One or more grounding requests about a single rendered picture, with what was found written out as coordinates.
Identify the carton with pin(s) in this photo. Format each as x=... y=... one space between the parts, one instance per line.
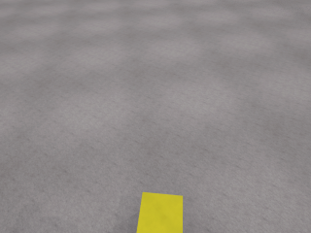
x=160 y=213

